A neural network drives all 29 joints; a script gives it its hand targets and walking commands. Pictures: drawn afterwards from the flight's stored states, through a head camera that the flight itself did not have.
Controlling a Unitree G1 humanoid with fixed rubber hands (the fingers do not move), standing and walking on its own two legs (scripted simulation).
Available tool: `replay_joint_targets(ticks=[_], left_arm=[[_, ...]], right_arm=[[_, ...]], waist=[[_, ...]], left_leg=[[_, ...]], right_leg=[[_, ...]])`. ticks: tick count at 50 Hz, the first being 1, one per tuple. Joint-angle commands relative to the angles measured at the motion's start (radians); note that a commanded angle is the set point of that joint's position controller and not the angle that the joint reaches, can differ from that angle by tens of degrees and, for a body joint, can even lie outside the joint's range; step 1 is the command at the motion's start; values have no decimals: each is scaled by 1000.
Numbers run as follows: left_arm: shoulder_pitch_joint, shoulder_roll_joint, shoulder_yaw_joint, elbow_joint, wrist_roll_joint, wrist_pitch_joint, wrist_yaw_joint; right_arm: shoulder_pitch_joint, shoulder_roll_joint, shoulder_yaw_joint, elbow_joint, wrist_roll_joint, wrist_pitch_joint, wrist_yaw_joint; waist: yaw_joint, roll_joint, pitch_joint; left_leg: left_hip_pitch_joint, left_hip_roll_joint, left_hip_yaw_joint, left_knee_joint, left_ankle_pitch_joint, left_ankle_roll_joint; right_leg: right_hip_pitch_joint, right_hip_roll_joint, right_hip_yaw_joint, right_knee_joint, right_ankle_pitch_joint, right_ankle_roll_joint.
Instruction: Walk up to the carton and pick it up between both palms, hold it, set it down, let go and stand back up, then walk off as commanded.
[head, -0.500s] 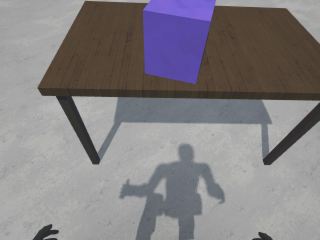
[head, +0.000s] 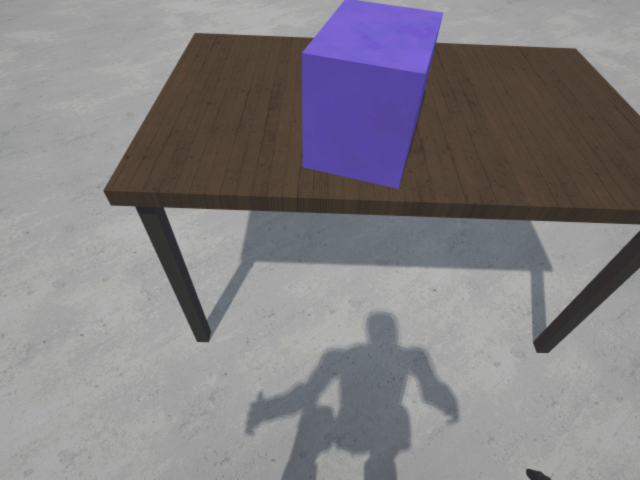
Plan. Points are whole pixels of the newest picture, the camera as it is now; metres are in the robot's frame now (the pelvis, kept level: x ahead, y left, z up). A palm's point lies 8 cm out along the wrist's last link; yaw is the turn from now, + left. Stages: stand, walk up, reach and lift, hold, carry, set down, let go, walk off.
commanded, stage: stand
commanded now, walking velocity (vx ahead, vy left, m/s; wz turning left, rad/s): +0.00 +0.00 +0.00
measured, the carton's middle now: (371, 91) +0.84 -0.11 +0.06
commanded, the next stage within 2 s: none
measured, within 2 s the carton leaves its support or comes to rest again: neither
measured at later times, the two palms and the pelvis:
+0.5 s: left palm out of the picture +0.08 +0.28 -0.12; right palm out of the picture +0.09 -0.30 -0.12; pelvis +0.01 -0.01 +0.00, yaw +0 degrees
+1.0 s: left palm out of the picture +0.09 +0.28 -0.12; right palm out of the picture +0.09 -0.30 -0.12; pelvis +0.02 -0.01 +0.00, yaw +0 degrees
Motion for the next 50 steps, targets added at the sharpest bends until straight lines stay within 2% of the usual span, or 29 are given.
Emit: replay_joint_targets(ticks=[1,2,3,7,16,18,25,28,30,32,34,36,46,47,49,50], left_arm=[[-56,216,41,-49,3,-24,14],[-56,223,40,-49,4,-24,14],[-45,215,41,-42,3,-23,12],[-40,208,41,-33,5,-24,14],[-29,198,41,-29,6,-23,17],[-40,197,39,-30,6,-24,16],[-29,194,45,-32,4,-25,16],[-31,197,45,-36,5,-25,17],[-23,182,41,-31,5,-22,18],[-22,183,44,-33,6,-23,19],[-27,190,45,-34,7,-23,19],[-31,182,43,-40,5,-23,16],[-26,177,41,-35,5,-25,20],[-15,179,41,-37,5,-27,21],[-16,178,42,-33,4,-26,20],[-3,181,41,-28,3,-25,20]], right_arm=[[-53,-204,-44,-53,2,-19,-11],[-51,-208,-47,-51,1,-19,-13],[-55,-203,-44,-50,0,-20,-12],[-45,-201,-46,-42,0,-22,-14],[-24,-176,-37,-30,-3,-19,-13],[-16,-186,-40,-28,-2,-23,-15],[-10,-189,-36,-25,-7,-26,-19],[-1,-176,-32,-21,-4,-26,-17],[5,-178,-34,-21,-6,-25,-22],[-4,-174,-32,-25,-7,-24,-19],[-3,-174,-32,-25,-6,-27,-19],[1,-177,-32,-25,-5,-27,-22],[-2,-171,-30,-25,-6,-27,-24],[9,-186,-35,-26,-5,-28,-24],[15,-176,-32,-20,-7,-29,-25],[13,-179,-34,-25,-5,-30,-23]], waist=[[-10,38,-91],[-9,11,-97],[-4,26,-103],[-8,20,-108],[-7,-16,-113],[-14,-15,-122],[-6,-3,-138],[-7,-8,-127],[-6,15,-114],[-1,4,-124],[-4,-5,-122],[-6,15,-120],[-7,-7,-140],[-9,13,-133],[-15,9,-138],[-8,9,-133]], left_leg=[[-56,145,-105,-104,-100,10],[-53,149,-111,-104,-89,13],[-62,151,-113,-106,-106,18],[-59,152,-116,-98,-82,17],[-53,143,-91,-77,-22,19],[-36,145,-87,-70,19,18],[-41,149,-82,-65,57,21],[-51,149,-81,-70,62,16],[-47,148,-78,-69,66,15],[-54,146,-79,-70,47,16],[-45,148,-78,-64,80,15],[-43,150,-78,-65,79,16],[-24,156,-76,-64,103,18],[-29,155,-75,-68,109,19],[-15,160,-74,-65,125,20],[-17,159,-76,-64,120,18]], right_leg=[[-12,-116,93,-85,-110,-26],[-12,-120,98,-83,-104,-30],[-4,-118,94,-81,-97,-29],[-14,-120,96,-82,-95,-31],[-21,-126,99,-88,-95,-36],[-27,-129,102,-84,-61,-35],[7,-123,90,-73,1,-34],[13,-119,86,-66,-1,-33],[5,-122,90,-69,5,-37],[14,-118,85,-72,-12,-33],[12,-121,86,-74,20,-34],[8,-123,88,-71,27,-33],[24,-120,74,-67,56,-29],[29,-122,79,-65,62,-29],[25,-121,74,-63,68,-27],[27,-118,72,-66,68,-29]])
